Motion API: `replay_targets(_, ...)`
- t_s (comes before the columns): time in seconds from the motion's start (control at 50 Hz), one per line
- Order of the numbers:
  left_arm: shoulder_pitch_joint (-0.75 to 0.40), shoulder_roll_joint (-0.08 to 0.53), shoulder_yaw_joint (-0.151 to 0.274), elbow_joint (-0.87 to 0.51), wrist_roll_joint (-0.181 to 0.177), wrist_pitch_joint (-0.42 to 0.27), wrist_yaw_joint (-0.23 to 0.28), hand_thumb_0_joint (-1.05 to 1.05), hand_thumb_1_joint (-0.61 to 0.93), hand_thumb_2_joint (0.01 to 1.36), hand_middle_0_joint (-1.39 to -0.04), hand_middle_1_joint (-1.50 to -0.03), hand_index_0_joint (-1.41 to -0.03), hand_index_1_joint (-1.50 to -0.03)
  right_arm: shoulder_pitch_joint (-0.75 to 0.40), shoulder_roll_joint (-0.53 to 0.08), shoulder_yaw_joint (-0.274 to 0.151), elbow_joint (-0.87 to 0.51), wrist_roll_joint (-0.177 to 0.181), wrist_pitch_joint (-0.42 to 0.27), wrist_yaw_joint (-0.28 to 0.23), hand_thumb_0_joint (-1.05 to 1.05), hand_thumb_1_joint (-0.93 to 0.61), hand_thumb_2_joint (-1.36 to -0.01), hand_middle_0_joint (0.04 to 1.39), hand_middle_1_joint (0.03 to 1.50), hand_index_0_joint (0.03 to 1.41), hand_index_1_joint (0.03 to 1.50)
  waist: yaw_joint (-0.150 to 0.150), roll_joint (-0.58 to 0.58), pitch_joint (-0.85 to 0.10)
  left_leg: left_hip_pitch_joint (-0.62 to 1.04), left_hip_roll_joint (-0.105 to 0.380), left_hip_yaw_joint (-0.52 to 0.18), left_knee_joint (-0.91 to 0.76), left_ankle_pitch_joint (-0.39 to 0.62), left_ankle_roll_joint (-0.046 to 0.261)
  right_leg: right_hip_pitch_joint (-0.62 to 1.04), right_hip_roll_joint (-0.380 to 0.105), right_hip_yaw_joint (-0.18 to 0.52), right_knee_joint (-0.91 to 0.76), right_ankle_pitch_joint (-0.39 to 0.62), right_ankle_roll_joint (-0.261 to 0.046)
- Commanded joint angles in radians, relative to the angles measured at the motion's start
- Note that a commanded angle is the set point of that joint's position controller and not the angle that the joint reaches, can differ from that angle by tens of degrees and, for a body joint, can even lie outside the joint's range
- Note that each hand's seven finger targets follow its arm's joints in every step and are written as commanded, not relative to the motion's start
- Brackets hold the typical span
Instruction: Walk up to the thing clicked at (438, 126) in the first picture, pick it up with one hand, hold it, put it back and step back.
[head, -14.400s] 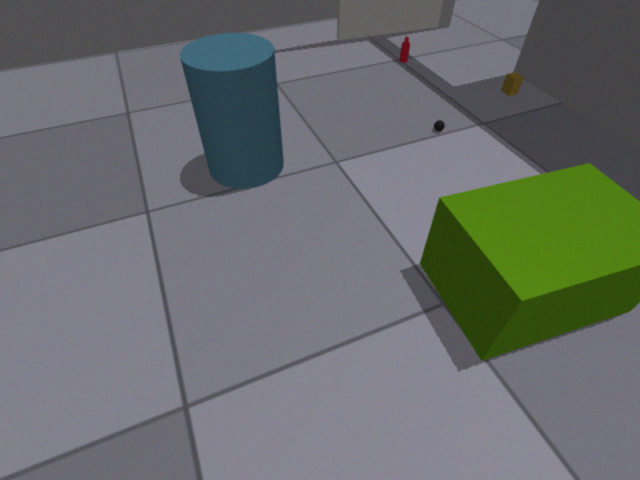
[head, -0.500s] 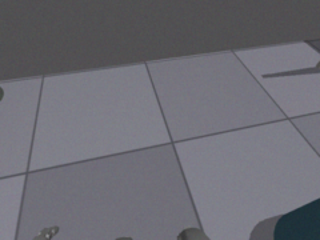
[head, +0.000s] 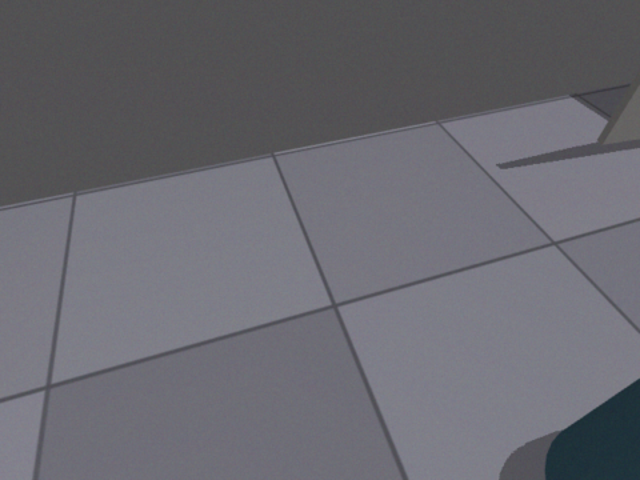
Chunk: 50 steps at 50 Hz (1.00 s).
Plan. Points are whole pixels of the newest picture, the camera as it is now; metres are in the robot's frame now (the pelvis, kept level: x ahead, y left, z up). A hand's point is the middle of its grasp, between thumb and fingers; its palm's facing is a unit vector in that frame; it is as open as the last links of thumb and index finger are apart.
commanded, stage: walk up
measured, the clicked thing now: out of the picture +0.48 -1.87 -0.73
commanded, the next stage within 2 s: stand in 0.30 s
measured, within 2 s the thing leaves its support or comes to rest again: neither
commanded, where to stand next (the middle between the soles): +0.06 +0.01 m, yaw +1 degrees
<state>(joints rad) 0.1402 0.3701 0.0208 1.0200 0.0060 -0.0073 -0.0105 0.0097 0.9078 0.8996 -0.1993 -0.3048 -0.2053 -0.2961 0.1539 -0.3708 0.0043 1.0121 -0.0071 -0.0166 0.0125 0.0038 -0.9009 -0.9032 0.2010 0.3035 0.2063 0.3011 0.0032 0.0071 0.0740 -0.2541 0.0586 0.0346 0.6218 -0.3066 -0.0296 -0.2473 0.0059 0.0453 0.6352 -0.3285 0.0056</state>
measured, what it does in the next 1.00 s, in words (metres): stands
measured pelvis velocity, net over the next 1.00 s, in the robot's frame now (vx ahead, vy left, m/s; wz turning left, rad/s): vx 0.01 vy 0.01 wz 0.00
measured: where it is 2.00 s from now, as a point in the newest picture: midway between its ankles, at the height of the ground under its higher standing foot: outside the picture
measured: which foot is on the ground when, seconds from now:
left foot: down 0.00-1.00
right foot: down 0.00-1.00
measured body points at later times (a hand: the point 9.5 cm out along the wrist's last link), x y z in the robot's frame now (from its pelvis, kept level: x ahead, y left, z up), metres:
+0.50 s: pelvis +0.01 +0.00 +0.02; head +0.01 +0.00 +0.47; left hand +0.11 +0.30 -0.11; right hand +0.08 -0.31 -0.11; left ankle +0.02 +0.14 -0.73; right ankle +0.01 -0.13 -0.73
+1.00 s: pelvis +0.01 +0.01 +0.02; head +0.01 +0.01 +0.47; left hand +0.08 +0.31 -0.11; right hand +0.09 -0.29 -0.11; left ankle +0.02 +0.14 -0.73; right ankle +0.01 -0.13 -0.73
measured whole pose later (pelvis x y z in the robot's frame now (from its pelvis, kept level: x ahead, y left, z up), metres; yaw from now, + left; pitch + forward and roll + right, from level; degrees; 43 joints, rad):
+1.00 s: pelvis +0.01 +0.01 +0.02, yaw +0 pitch -3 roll +0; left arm 0.10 0.35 0.00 1.14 0.01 -0.01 0.00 0.01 0.91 0.90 -0.20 -0.30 -0.20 -0.30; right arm 0.08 -0.35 -0.01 1.15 -0.01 -0.01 0.02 0.00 -0.90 -0.90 0.20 0.30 0.21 0.30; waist -0.01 0.00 0.05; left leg -0.12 0.04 0.04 0.32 -0.15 -0.02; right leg -0.12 -0.02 0.05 0.34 -0.18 0.02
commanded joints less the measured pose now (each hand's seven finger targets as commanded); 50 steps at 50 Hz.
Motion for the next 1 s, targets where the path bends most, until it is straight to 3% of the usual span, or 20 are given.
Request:
replay_targets(0.0,-0.076,0.221,0.041,-0.032,-0.009,-0.024,0.007,0.000,0.900,0.900,-0.200,-0.300,-0.200,-0.300,-0.069,-0.238,-0.051,-0.031,0.001,-0.031,-0.013,0.000,-0.900,-0.900,0.200,0.300,0.200,0.300,-0.007,0.015,-0.044,0.033,0.069,-0.110,-0.226,-0.012,0.070,-0.021,-0.095,0.136,-0.209,0.072,-0.073)
replay_targets(0.16,-0.112,0.198,0.036,0.026,-0.009,-0.023,0.008,0.000,0.900,0.900,-0.200,-0.300,-0.200,-0.300,-0.095,-0.213,-0.047,0.024,0.004,-0.034,-0.014,0.000,-0.900,-0.900,0.200,0.300,0.200,0.300,-0.008,-0.044,-0.102,0.141,0.074,-0.067,-0.265,0.161,0.057,0.045,-0.105,0.116,-0.289,0.208,-0.046)
replay_targets(0.26,-0.138,0.195,0.036,0.045,-0.008,-0.019,0.009,0.000,0.900,0.900,-0.200,-0.300,-0.200,-0.300,-0.102,-0.202,-0.049,0.048,0.000,-0.029,-0.016,0.000,-0.900,-0.900,0.200,0.300,0.200,0.300,-0.012,-0.048,-0.080,0.142,0.069,-0.051,-0.292,0.146,0.044,0.048,-0.110,0.122,-0.329,0.199,-0.042)
replay_targets(0.36,-0.124,0.205,0.028,0.070,-0.003,-0.031,0.014,0.000,0.900,0.900,-0.200,-0.300,-0.200,-0.300,-0.115,-0.202,-0.052,0.060,-0.002,-0.024,-0.013,0.000,-0.900,-0.900,0.200,0.300,0.200,0.300,-0.014,-0.001,-0.113,0.171,0.089,-0.078,-0.331,0.237,0.035,0.105,-0.117,0.094,-0.323,0.300,-0.025)
replay_targets(0.46,-0.127,0.201,0.023,0.077,-0.003,-0.028,0.014,0.000,0.900,0.900,-0.200,-0.300,-0.200,-0.300,-0.131,-0.201,-0.050,0.070,-0.002,-0.020,-0.012,0.000,-0.900,-0.900,0.200,0.300,0.200,0.300,-0.011,0.003,-0.099,0.164,0.088,-0.080,-0.352,0.187,0.031,0.101,-0.116,0.090,-0.342,0.253,-0.021)
replay_targets(0.52,-0.120,0.201,0.021,0.078,-0.002,-0.031,0.015,0.000,0.900,0.900,-0.200,-0.300,-0.200,-0.300,-0.126,-0.203,-0.052,0.073,-0.001,-0.019,-0.012,0.000,-0.900,-0.900,0.200,0.300,0.200,0.300,-0.012,-0.007,-0.114,0.179,0.089,-0.078,-0.346,0.237,0.034,0.110,-0.120,0.084,-0.342,0.301,-0.019)
replay_targets(0.64,-0.110,0.195,0.018,0.076,-0.001,-0.027,0.015,0.000,0.900,0.900,-0.200,-0.300,-0.200,-0.300,-0.128,-0.206,-0.055,0.077,-0.003,-0.016,-0.013,0.000,-0.900,-0.900,0.200,0.300,0.200,0.300,-0.011,0.005,-0.115,0.189,0.095,-0.079,-0.346,0.233,0.036,0.100,-0.118,0.079,-0.344,0.279,-0.021)
replay_targets(0.76,-0.109,0.199,0.016,0.071,0.001,-0.027,0.019,0.000,0.900,0.900,-0.200,-0.300,-0.200,-0.300,-0.122,-0.199,-0.055,0.078,-0.004,-0.011,-0.010,0.000,-0.900,-0.900,0.200,0.300,0.200,0.300,-0.016,-0.015,-0.090,0.168,0.085,-0.081,-0.353,0.174,0.036,0.083,-0.121,0.081,-0.366,0.230,-0.017)
replay_targets(0.98,-0.081,0.200,0.016,0.061,0.001,-0.027,0.018,0.000,0.900,0.900,-0.200,-0.300,-0.200,-0.300,-0.119,-0.201,-0.057,0.078,-0.005,-0.013,-0.011,0.000,-0.900,-0.900,0.200,0.300,0.200,0.300,-0.010,0.010,-0.109,0.191,0.087,-0.080,-0.351,0.230,0.039,0.094,-0.124,0.076,-0.355,0.274,-0.019)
